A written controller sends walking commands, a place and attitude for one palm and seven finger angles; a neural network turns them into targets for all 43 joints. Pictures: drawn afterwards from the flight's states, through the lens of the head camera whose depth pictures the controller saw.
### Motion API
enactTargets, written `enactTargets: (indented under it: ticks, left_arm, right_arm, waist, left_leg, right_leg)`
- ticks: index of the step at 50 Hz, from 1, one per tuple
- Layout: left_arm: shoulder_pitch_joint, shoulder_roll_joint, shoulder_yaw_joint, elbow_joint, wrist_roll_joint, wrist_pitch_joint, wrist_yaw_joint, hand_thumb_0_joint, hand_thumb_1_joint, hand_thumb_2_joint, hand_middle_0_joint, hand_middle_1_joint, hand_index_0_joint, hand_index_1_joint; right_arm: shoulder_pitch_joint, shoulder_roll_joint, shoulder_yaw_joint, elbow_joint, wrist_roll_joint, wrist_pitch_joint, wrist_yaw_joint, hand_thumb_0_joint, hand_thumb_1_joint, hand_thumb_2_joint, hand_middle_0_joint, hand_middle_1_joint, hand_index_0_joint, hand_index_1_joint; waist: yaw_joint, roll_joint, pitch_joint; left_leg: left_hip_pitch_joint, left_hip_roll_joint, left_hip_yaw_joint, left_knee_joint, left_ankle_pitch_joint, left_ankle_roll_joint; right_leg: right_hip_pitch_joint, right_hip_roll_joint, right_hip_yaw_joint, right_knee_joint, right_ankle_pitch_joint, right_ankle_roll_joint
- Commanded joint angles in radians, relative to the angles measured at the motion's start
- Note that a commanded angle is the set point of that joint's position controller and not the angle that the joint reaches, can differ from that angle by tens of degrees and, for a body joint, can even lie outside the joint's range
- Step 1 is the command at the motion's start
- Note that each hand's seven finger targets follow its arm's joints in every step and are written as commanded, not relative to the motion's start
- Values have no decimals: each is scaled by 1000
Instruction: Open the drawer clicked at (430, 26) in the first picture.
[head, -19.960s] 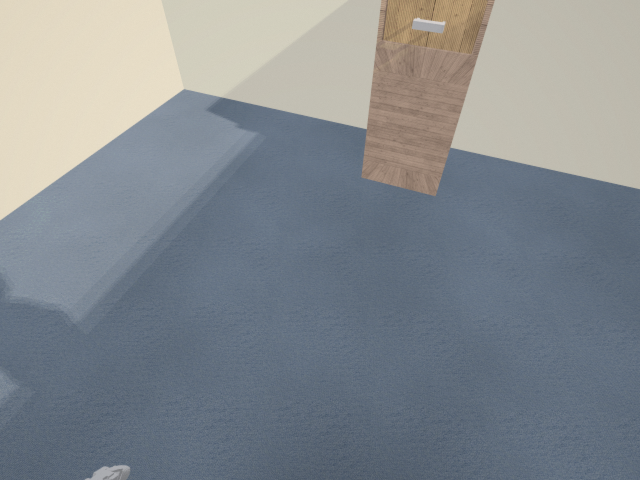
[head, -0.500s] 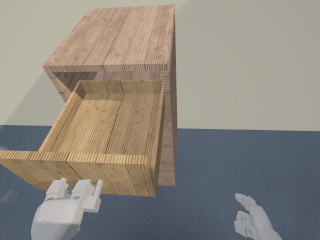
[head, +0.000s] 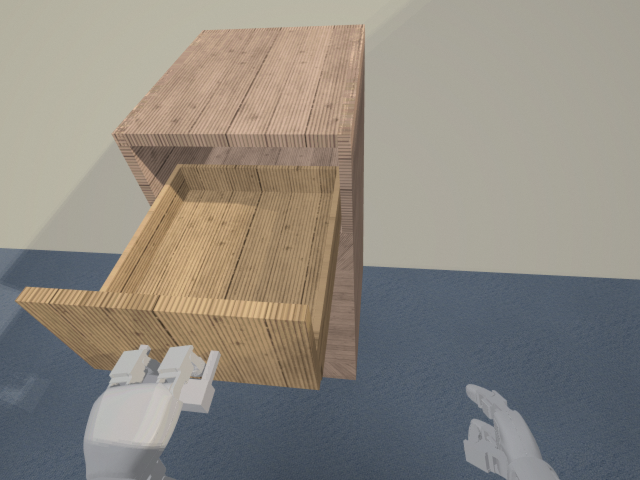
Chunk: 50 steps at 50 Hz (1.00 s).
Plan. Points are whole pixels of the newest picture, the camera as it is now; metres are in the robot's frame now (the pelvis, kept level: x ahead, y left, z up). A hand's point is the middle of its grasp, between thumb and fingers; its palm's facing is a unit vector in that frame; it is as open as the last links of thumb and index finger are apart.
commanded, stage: lift the hand off the handle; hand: left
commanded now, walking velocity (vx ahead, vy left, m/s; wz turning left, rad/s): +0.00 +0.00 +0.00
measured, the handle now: (171, 373) +0.23 +0.21 +0.04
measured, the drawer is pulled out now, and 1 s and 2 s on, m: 0.30 0.29 0.29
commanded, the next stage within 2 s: draw the hand back to the body in 1.64 s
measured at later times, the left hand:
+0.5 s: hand (171, 408) +0.19 +0.20 +0.03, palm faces +0.03 -0.14 -0.99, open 13.6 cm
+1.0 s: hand (150, 381) +0.20 +0.20 +0.09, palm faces +0.07 -0.16 -0.98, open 13.4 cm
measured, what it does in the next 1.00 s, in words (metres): stands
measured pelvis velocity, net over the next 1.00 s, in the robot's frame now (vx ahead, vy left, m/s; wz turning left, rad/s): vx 0.01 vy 0.02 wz -0.01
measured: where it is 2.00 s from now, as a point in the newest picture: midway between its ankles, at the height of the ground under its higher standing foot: outside the picture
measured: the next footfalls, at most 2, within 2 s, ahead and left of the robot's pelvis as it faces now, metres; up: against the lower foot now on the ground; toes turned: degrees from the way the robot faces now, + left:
none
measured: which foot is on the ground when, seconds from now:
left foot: down 0.00-1.00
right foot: down 0.00-1.00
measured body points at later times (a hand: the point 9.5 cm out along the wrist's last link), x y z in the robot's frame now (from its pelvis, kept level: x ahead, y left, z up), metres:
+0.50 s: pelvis +0.00 +0.01 +0.01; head +0.01 -0.04 +0.45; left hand +0.18 +0.21 +0.08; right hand +0.21 -0.19 -0.09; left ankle +0.00 +0.12 -0.69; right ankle -0.01 -0.05 -0.69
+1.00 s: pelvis +0.01 +0.02 +0.02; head +0.00 -0.03 +0.47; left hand +0.19 +0.21 +0.15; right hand +0.24 -0.18 -0.07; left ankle +0.00 +0.12 -0.69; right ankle -0.01 -0.05 -0.69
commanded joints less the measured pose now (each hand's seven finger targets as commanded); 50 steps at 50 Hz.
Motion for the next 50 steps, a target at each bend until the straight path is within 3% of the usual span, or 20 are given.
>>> enactTargets:
  ticks: [1, 2, 3, 5, 9, 15, 17, 18, 20, 22, 25, 29, 33, 38, 42, 44, 48, 50]
  left_arm:
    - [15, 128, 98, -173, 5, -3, 43, 0, -500, 300, -300, -1200, -300, -1200]
    - [9, 107, 85, -119, 4, 3, 44, 0, -500, 300, -300, -1200, -300, -1200]
    - [-16, 100, 76, -117, 8, 1, 44, 0, -500, 300, -300, -1200, -300, -1200]
    - [-72, 110, 78, -135, 22, 7, 52, 0, -500, 300, -300, -1200, -300, -1200]
    - [-137, 111, 65, -106, 24, 29, 54, 0, -500, 300, -300, -1200, -300, -1200]
    - [-222, 71, -1, -77, 28, 57, 34, 0, -500, 300, -300, -1200, -300, -1200]
    - [-243, 98, 20, -63, 21, 67, 25, 0, -500, 300, -300, -1200, -300, -1200]
    - [-254, 108, 26, -83, 20, 66, 21, 0, -500, 300, -300, -1200, -300, -1200]
    - [-253, 108, 17, -137, 21, 64, 14, 0, -500, 300, -300, -1200, -300, -1200]
    - [-248, 125, 32, -174, 6, 67, -1, 0, -500, 300, -300, -1200, -300, -1200]
    - [-258, 130, 35, -208, -4, 55, -19, 0, -500, 300, -300, -1200, -300, -1200]
    - [-228, 127, 39, -277, -14, 47, -33, 0, -500, 300, -300, -1200, -300, -1200]
    - [-215, 117, 25, -306, -19, 58, -49, 0, -500, 300, -300, -1200, -300, -1200]
    - [-213, 152, 53, -369, -28, 76, -69, 0, -500, 300, -300, -1200, -300, -1200]
    - [-220, 162, 60, -417, -42, 83, -91, 0, -500, 300, -300, -1200, -300, -1200]
    - [-215, 175, 72, -425, -47, 89, -104, 0, -500, 300, -300, -1200, -300, -1200]
    - [-217, 180, 73, -478, -55, 101, -128, 0, -500, 300, -300, -1200, -300, -1200]
    - [-209, 191, 82, -480, -68, 108, -144, 0, -500, 300, -300, -1200, -300, -1200]
  right_arm:
    - [-146, -74, -27, -170, -2, -43, -9, 0, -900, -900, 200, 300, 200, 300]
    - [-143, -73, -26, -164, -1, -43, -9, 0, -900, -900, 200, 300, 200, 300]
    - [-144, -76, -28, -164, 2, -42, -11, 0, -900, -900, 200, 300, 200, 300]
    - [-137, -77, -34, -162, 0, -40, -15, 0, -900, -900, 200, 300, 200, 300]
    - [-139, -75, -33, -152, 4, -37, -25, 0, -900, -900, 200, 300, 200, 300]
    - [-147, -68, -31, -139, 13, -37, -36, 0, -900, -900, 200, 300, 200, 300]
    - [-153, -68, -25, -138, 16, -36, -41, 0, -900, -900, 200, 300, 200, 300]
    - [-156, -68, -23, -135, 16, -36, -44, 0, -900, -900, 200, 300, 200, 300]
    - [-160, -63, -24, -141, 14, -38, -43, 0, -900, -900, 200, 300, 200, 300]
    - [-163, -61, -21, -147, 15, -38, -40, 0, -900, -900, 200, 300, 200, 300]
    - [-170, -59, -19, -146, 13, -41, -43, 0, -900, -900, 200, 300, 200, 300]
    - [-165, -61, -25, -154, 11, -45, -31, 0, -900, -900, 200, 300, 200, 300]
    - [-167, -64, -21, -158, 13, -40, -17, 0, -900, -900, 200, 300, 200, 300]
    - [-170, -66, -20, -164, 18, -39, -14, 0, -900, -900, 200, 300, 200, 300]
    - [-183, -71, -16, -166, 25, -35, -12, 0, -900, -900, 200, 300, 200, 300]
    - [-174, -70, -15, -159, 25, -34, -13, 0, -900, -900, 200, 300, 200, 300]
    - [-180, -71, -8, -168, 29, -31, -11, 0, -900, -900, 200, 300, 200, 300]
    - [-179, -74, -9, -164, 32, -26, -10, 0, -900, -900, 200, 300, 200, 300]
  waist:
    - [9, -72, -72]
    - [-6, -117, -55]
    - [-6, -101, -37]
    - [-5, -66, -79]
    - [-15, -102, -94]
    - [-20, -90, -88]
    - [-20, -129, -88]
    - [-13, -107, -94]
    - [-3, -59, -111]
    - [-3, -74, -120]
    - [-3, -58, -72]
    - [5, -29, -95]
    - [3, -31, -69]
    - [14, -59, -92]
    - [14, -28, -83]
    - [19, -51, -82]
    - [25, -21, -87]
    - [24, -39, -68]
  left_leg:
    - [88, -25, -21, -50, 184, 35]
    - [65, -23, -25, -47, 174, 35]
    - [62, -23, -27, -49, 163, 35]
    - [81, -20, -24, -47, 159, 36]
    - [86, -20, -25, -46, 158, 37]
    - [118, -15, -28, -73, 169, 40]
    - [110, -15, -25, -80, 161, 40]
    - [115, -18, -24, -90, 157, 41]
    - [153, -17, -22, -97, 186, 42]
    - [173, -14, -26, -107, 206, 42]
    - [188, -16, -26, -119, 195, 43]
    - [234, -6, -29, -134, 235, 41]
    - [250, 0, -32, -145, 253, 39]
    - [278, 4, -27, -158, 288, 41]
    - [311, 10, -31, -173, 325, 40]
    - [317, 13, -29, -180, 332, 41]
    - [350, 18, -28, -194, 362, 38]
    - [351, 20, -27, -205, 364, 38]
  right_leg:
    - [35, -67, 149, -204, 297, 53]
    - [32, -66, 144, -204, 300, 57]
    - [13, -64, 143, -204, 280, 56]
    - [7, -62, 137, -199, 240, 52]
    - [16, -63, 137, -205, 245, 57]
    - [24, -60, 112, -217, 243, 57]
    - [46, -64, 117, -235, 235, 64]
    - [64, -68, 131, -244, 228, 63]
    - [76, -68, 128, -246, 250, 56]
    - [99, -68, 121, -255, 264, 56]
    - [87, -70, 134, -284, 228, 56]
    - [98, -62, 117, -275, 250, 48]
    - [94, -62, 111, -283, 258, 49]
    - [138, -66, 118, -293, 315, 52]
    - [151, -64, 115, -305, 352, 49]
    - [165, -66, 112, -310, 370, 53]
    - [179, -67, 111, -321, 380, 53]
    - [190, -66, 105, -334, 383, 57]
